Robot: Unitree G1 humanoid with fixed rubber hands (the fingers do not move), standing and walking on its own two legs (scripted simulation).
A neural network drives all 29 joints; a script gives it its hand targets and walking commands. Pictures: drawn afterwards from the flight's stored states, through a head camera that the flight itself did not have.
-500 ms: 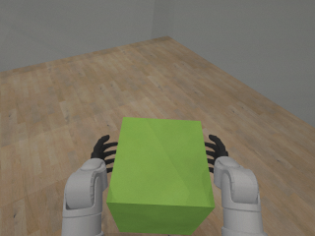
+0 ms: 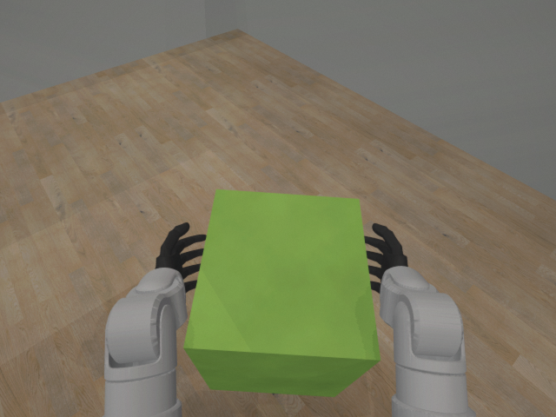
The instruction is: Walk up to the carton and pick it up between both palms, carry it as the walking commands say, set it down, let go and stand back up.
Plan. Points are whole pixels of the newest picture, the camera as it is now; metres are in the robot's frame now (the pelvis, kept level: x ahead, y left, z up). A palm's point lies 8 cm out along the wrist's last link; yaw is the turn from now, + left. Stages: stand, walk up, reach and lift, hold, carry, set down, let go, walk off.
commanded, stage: carry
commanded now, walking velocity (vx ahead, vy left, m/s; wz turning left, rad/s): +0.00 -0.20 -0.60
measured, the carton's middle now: (279, 300) +0.28 +0.01 +0.00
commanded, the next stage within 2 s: none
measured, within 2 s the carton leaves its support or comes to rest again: neither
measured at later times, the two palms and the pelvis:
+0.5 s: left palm (302, 273) +0.27 -0.02 +0.10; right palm out of the picture +0.20 -0.30 +0.11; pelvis -0.03 -0.09 +0.02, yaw -17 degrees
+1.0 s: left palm (453, 342) +0.19 -0.18 +0.09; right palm out of the picture +0.06 -0.44 +0.10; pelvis -0.11 -0.19 +0.01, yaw -29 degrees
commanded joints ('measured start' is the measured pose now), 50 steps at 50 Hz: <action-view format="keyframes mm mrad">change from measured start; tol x32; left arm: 1 -389 -949 -729 -18 -392 -3 -246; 50 -468 -959 -781 -109 -388 6 -238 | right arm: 1 -472 914 720 -95 429 -13 255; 50 -415 957 702 -82 450 -9 285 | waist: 1 -12 -392 -372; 12 -48 -135 -393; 14 -48 361 -321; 27 -27 203 -276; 30 -9 -480 -323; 50 -32 34 -237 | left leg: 1 -223 -109 -48 298 -313 -49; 11 116 -171 -73 -168 25 34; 15 390 395 -523 -395 853 316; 27 324 177 21 -181 764 30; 30 -267 -100 44 297 -361 -88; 50 166 197 -328 -451 456 242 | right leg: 1 429 -314 440 -131 972 -165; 12 64 -138 266 -78 385 -92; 14 -314 27 57 384 -340 27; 26 2 0 -60 -69 -111 61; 31 484 -305 382 -109 1073 -171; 45 164 -225 363 -251 242 -119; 50 -46 -49 147 306 -209 28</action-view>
